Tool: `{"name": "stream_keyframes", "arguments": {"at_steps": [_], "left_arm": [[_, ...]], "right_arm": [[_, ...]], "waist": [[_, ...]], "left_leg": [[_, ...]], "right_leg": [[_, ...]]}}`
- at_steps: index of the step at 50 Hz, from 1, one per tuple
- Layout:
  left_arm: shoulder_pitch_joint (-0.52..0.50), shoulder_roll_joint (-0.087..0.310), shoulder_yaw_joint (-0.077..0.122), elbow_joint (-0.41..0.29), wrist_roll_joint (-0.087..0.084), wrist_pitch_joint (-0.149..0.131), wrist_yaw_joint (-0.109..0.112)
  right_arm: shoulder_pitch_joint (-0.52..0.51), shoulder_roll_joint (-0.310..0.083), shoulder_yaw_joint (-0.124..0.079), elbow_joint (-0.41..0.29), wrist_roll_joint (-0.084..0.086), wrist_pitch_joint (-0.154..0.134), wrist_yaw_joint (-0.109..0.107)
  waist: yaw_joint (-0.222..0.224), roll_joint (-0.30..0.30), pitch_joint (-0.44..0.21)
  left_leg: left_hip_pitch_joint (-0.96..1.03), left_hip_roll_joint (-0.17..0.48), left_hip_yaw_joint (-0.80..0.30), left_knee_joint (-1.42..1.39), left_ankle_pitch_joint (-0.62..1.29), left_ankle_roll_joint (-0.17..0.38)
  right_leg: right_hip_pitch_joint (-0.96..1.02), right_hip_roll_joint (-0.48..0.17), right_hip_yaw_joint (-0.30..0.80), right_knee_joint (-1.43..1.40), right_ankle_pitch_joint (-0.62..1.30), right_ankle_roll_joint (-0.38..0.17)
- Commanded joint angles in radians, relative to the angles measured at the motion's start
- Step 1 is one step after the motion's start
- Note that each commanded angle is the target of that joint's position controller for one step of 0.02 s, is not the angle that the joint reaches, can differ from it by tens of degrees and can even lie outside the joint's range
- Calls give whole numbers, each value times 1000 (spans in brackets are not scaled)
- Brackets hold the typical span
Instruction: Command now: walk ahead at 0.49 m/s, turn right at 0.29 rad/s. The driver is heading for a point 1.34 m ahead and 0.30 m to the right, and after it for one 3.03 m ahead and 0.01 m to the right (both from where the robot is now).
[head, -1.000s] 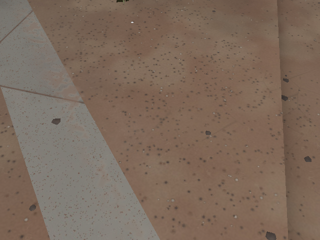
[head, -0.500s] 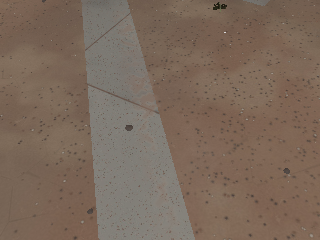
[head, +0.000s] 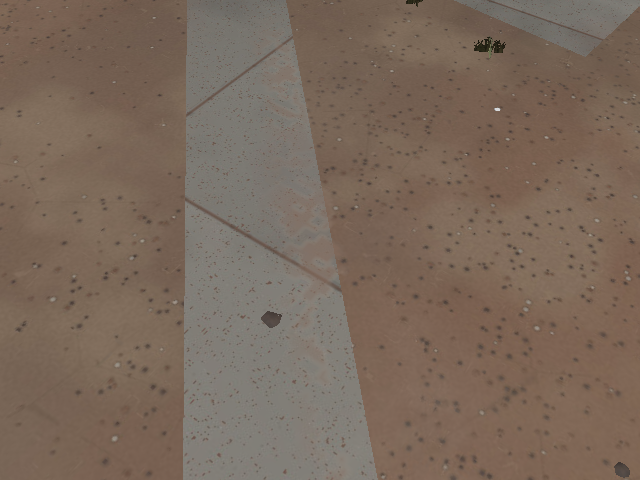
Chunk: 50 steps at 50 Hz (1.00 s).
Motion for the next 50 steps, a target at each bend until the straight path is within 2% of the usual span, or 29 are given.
{"name": "stream_keyframes", "arguments": {"at_steps": [1,5,9,11,13,14,15,16,17,18,19,20,21,22,23,25,28,31,34,39,41,42,43,44,45,46,47,48,50], "left_arm": [[-12,43,15,-43,1,3,-10],[-152,15,-2,-82,2,-6,-20],[-262,9,-15,-129,8,-8,-30],[-233,25,-10,-129,9,-6,-25],[-118,56,4,-101,12,-5,-16],[-3,84,19,-66,19,-14,-11],[141,123,40,-25,35,-25,0],[156,255,76,-29,42,-23,15],[149,274,88,-46,-13,-14,16],[86,249,84,-54,-27,-10,25],[31,189,69,-56,-29,-8,29],[-15,144,57,-59,-28,-6,31],[-43,116,47,-64,-34,-6,35],[-51,114,43,-66,-30,-11,33],[-45,130,46,-64,-25,-18,29],[-30,167,55,-62,-18,-24,27],[3,170,56,-63,-20,-12,33],[36,175,59,-68,-20,6,40],[57,179,62,-74,-10,19,47],[49,169,55,-78,5,31,50],[27,168,52,-77,2,32,50],[10,164,49,-75,-6,32,51],[15,120,33,-81,-10,23,50],[53,30,5,-98,-12,12,46],[68,120,26,-100,5,13,47],[56,159,34,-87,26,7,41],[3,161,34,-84,30,2,27],[-32,149,32,-90,25,-3,17],[-60,119,20,-88,28,-9,1]], "right_arm": [[18,-85,-16,-31,3,-27,-5],[57,-84,-8,-4,5,-28,-14],[136,-105,-6,42,0,-16,-34],[130,-133,-9,50,-4,-7,-44],[106,-169,-18,50,-10,7,-54],[89,-180,-22,42,-13,15,-54],[49,-185,-23,22,0,15,-49],[114,-70,0,-35,17,4,-32],[66,-125,-13,-67,17,4,-32],[3,-121,-7,-86,12,-3,-31],[-17,-114,-3,-94,14,-8,-32],[-18,-117,-7,-87,5,0,-32],[-15,-117,-8,-95,-12,21,-30],[4,-107,-8,-92,-22,44,-28],[14,-95,-6,-96,-24,61,-27],[14,-81,-3,-106,-19,75,-26],[-60,-92,-5,-139,-15,85,-30],[-142,-105,-4,-170,-9,94,-33],[-189,-117,-3,-185,-3,97,-37],[-184,-126,1,-183,10,83,-44],[-128,-116,4,-169,6,72,-38],[-85,-106,6,-157,-3,62,-35],[-46,-125,3,-149,-18,49,-38],[-17,-199,-6,-148,-27,43,-40],[53,-262,-30,-104,-20,56,-28],[34,-217,-24,-103,-5,56,-16],[-5,-165,-14,-105,4,53,-6],[-33,-156,-12,-107,4,52,-2],[-10,-155,-16,-86,6,39,-2]], "waist": [[0,95,31],[-31,91,47],[-60,84,56],[-32,104,17],[29,133,-54],[77,128,-110],[159,83,-179],[91,-156,-286],[102,-91,-395],[82,9,-273],[50,45,-157],[7,85,-77],[-21,80,-54],[-38,65,-62],[-49,55,-77],[-53,31,-111],[-24,-17,-134],[10,-44,-135],[30,-54,-118],[40,-70,-85],[10,-69,-87],[-27,-50,-78],[-42,29,-92],[-22,249,-123],[-28,299,-71],[-8,174,2],[-4,104,46],[2,119,52],[-9,168,8]], "left_leg": [[-25,262,-92,-176,360,26],[31,256,-7,-159,486,1],[177,299,36,-103,669,-11],[233,313,65,4,942,-26],[244,330,85,206,1139,-28],[201,325,85,389,1087,-26],[48,287,101,664,837,-42],[-366,127,97,1064,-92,-96],[-538,12,-108,1274,-359,-116],[-598,95,-183,1235,-249,-113],[-585,123,-170,1148,-197,-115],[-547,144,-167,1065,-184,-123],[-497,151,-168,1001,-174,-138],[-447,150,-164,951,-166,-149],[-428,141,-154,913,-158,-159],[-421,131,-141,839,-115,-172],[-457,129,-139,744,-45,-180],[-483,126,-156,667,-6,-179],[-504,118,-174,603,-26,-169],[-391,85,-171,449,-116,-120],[-242,70,-156,305,-124,-95],[-123,62,-149,169,-79,-77],[-3,141,-251,70,-105,-48],[107,370,-567,-46,-184,33],[72,468,-836,-110,-224,152],[34,446,-827,-118,-343,175],[-9,384,-726,-120,-398,148],[-28,326,-639,-139,-351,109],[-1,247,-531,-139,-137,87]], "right_leg": [[-66,-8,-3,-55,128,8],[-61,10,-74,-280,250,4],[-53,45,-159,-434,203,-38],[28,100,-199,-464,109,-76],[169,159,-214,-478,-2,-125],[297,181,-188,-532,-5,-152],[517,142,-106,-640,84,-198],[873,-189,315,-570,461,-341],[951,-297,627,-661,710,-466],[843,-274,454,-684,806,-431],[707,-231,364,-716,802,-378],[583,-170,285,-748,788,-319],[499,-121,231,-775,775,-289],[451,-94,197,-782,795,-269],[433,-73,177,-776,854,-259],[423,-41,149,-760,924,-238],[448,-10,154,-734,895,-192],[484,-10,209,-717,784,-159],[532,-38,276,-703,710,-166],[546,-65,329,-641,755,-174],[481,-49,364,-640,499,-156],[414,-14,369,-617,300,-134],[333,42,340,-539,95,-101],[203,178,174,-334,-230,-54],[50,260,80,-205,-467,-42],[8,190,106,-121,-396,-38],[5,140,77,-122,-298,-25],[20,114,45,-156,-234,-8],[55,99,-1,-171,-129,26]]}}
